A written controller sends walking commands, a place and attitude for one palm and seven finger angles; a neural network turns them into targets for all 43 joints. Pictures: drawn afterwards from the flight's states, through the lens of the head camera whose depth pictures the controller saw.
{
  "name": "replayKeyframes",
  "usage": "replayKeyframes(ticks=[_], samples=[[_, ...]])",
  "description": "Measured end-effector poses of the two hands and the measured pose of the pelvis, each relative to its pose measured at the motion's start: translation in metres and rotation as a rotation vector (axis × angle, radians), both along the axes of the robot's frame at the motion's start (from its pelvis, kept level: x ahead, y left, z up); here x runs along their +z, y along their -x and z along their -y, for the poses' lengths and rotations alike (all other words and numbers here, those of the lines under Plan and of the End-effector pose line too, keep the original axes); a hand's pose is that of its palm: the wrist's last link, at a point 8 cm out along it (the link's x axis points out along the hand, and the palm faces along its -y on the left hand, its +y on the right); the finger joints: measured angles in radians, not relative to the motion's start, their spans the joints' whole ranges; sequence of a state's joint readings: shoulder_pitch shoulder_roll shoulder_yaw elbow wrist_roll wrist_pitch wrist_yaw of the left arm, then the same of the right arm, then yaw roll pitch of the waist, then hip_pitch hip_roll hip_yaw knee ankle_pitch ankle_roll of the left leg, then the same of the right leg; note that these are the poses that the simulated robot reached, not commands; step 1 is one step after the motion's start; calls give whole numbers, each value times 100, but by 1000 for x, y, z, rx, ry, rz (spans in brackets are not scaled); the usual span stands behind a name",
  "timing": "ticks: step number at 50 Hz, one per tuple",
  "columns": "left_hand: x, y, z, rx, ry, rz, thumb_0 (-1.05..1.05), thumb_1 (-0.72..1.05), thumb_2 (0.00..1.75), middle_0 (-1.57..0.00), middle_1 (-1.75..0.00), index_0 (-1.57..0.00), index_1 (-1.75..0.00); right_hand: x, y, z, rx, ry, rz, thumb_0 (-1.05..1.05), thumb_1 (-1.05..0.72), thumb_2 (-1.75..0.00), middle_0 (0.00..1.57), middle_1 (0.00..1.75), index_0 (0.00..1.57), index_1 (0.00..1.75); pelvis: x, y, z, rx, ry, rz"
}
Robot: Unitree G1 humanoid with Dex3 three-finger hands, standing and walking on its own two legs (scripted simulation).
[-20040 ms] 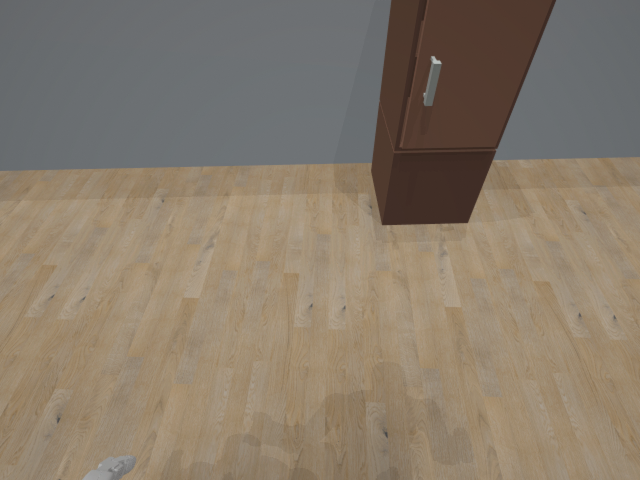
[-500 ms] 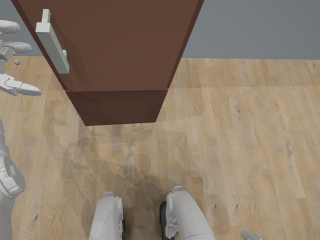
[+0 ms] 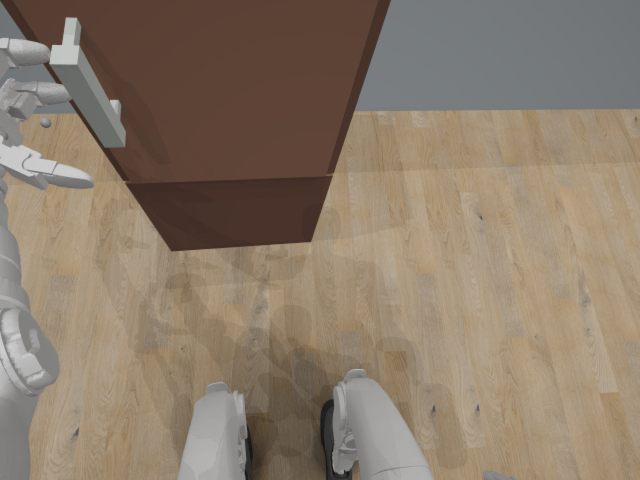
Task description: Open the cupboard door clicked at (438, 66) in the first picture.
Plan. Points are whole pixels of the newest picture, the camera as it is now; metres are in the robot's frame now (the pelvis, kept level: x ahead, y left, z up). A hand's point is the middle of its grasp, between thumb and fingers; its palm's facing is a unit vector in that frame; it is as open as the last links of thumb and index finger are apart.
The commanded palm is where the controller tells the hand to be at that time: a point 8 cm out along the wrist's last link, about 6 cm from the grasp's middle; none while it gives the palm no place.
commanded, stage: slide the fingers in behind the handle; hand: left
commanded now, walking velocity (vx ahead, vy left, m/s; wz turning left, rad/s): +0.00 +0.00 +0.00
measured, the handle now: (95, 88) +0.56 +0.22 +0.05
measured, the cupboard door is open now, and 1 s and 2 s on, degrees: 0 0 0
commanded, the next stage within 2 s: close the thumb around the handle in 1.40 s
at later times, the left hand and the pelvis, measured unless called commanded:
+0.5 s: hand (72, 122) +0.51 +0.24 +0.05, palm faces +0.02 -1.00 -0.03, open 13.9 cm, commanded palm +0.49 +0.27 +0.05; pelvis +0.00 +0.00 +0.00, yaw +0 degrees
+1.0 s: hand (106, 121) +0.51 +0.20 +0.05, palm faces +0.03 -1.00 -0.03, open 13.9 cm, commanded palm +0.49 +0.24 +0.05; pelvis +0.01 +0.00 +0.01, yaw +1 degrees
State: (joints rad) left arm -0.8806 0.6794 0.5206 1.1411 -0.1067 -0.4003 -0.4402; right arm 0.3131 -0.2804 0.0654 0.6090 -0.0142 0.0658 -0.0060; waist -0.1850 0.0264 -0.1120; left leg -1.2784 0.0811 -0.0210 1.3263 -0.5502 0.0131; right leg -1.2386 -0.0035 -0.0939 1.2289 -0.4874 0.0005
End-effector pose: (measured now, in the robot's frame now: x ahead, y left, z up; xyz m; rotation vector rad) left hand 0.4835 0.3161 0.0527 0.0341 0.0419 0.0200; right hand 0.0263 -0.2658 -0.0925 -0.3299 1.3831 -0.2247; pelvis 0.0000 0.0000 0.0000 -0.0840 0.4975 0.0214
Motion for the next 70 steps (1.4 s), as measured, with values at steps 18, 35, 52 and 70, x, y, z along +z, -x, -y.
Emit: replayKeyframes(ticks=[18,35,52,70], samples=[[2,-1,12,27,0,11,-1,-50,30,-30,-120,-32,-122,-2,-3,2,-1,-13,15,1,-90,-90,20,30,20,30,1,0,5,0,-7,1],[-3,-2,40,31,-7,21,-1,-50,30,-30,-120,-31,-122,-3,-4,-6,-2,-37,20,1,-90,-90,20,30,20,30,3,-2,1,2,-13,8],[-4,-4,59,15,13,22,-1,-50,30,-30,-121,-32,-122,-1,-7,-5,-3,-43,16,1,-90,-90,20,30,20,30,7,-5,3,5,-18,15],[-4,-4,56,23,7,20,-1,-50,30,-31,-121,-32,-121,-4,-5,-5,-11,-48,22,1,-90,-90,20,30,20,30,5,-3,3,-2,-19,18]])
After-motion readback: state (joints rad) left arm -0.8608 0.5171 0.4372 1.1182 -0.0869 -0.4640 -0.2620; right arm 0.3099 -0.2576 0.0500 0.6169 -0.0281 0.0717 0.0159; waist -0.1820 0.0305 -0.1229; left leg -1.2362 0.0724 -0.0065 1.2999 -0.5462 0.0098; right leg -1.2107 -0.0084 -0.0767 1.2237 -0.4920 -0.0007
